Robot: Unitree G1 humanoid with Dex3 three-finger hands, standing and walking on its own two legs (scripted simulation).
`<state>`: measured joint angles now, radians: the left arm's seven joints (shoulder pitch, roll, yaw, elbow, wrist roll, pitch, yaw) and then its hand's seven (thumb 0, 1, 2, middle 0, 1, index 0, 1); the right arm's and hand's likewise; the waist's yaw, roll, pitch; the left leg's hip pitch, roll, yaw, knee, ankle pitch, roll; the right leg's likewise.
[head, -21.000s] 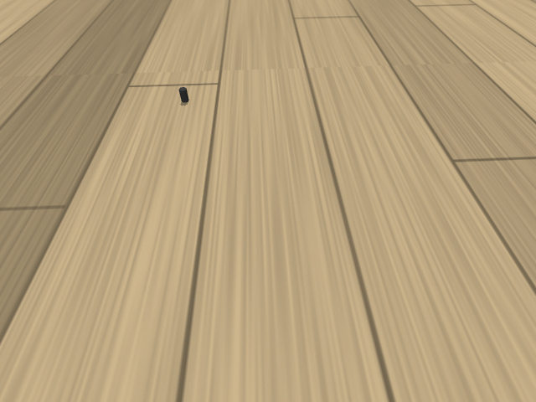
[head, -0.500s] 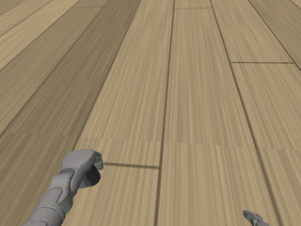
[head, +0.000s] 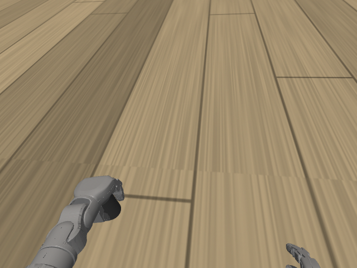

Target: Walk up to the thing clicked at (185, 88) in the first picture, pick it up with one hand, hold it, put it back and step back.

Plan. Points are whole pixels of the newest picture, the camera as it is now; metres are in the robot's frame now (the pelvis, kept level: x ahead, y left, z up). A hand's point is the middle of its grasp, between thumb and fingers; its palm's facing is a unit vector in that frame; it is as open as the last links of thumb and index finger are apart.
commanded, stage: hold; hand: left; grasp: from above
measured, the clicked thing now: (106, 203) +0.31 +0.23 -0.05
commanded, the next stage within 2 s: crouch in 0.46 s
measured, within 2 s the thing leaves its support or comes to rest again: neither
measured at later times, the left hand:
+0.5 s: hand (101, 205) +0.29 +0.23 -0.03, palm faces -0.44 -0.07 -0.89, open 7.4 cm
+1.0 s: hand (109, 217) +0.30 +0.24 -0.12, palm faces -0.46 -0.01 -0.89, open 7.4 cm
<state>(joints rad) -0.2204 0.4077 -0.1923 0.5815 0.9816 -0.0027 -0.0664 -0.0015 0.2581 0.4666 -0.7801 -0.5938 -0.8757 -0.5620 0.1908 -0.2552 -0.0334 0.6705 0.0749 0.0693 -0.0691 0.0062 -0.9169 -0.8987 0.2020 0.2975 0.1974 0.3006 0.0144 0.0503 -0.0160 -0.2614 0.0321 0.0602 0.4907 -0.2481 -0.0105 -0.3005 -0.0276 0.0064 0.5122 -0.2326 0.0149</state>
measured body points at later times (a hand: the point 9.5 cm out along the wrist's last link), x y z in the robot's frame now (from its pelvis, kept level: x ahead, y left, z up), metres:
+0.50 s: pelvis +0.01 +0.00 +0.00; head +0.02 -0.02 +0.45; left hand +0.31 +0.23 +0.02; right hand +0.15 -0.25 -0.12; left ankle +0.00 +0.13 -0.74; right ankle +0.02 -0.13 -0.74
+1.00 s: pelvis -0.01 +0.00 -0.03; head +0.06 +0.00 +0.41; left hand +0.32 +0.24 -0.07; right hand +0.12 -0.27 -0.15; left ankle +0.00 +0.13 -0.74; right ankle +0.02 -0.13 -0.74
